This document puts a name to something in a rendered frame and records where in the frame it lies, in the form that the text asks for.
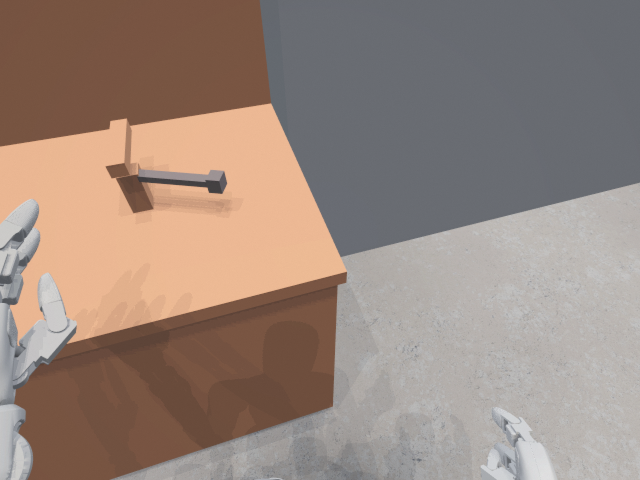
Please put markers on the robot right hand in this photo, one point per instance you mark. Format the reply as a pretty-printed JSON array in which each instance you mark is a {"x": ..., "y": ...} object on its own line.
[{"x": 530, "y": 461}]

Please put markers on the tap lever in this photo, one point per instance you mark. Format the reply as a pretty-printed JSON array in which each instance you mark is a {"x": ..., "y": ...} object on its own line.
[{"x": 215, "y": 181}]

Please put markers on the robot left hand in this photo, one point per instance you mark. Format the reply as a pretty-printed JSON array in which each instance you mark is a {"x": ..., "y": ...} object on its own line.
[{"x": 18, "y": 244}]

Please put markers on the counter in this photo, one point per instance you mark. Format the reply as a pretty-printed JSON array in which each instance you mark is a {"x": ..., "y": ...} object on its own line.
[{"x": 201, "y": 317}]

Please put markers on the left robot forearm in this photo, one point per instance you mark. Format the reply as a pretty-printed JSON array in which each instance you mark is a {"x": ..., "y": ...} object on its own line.
[{"x": 16, "y": 456}]

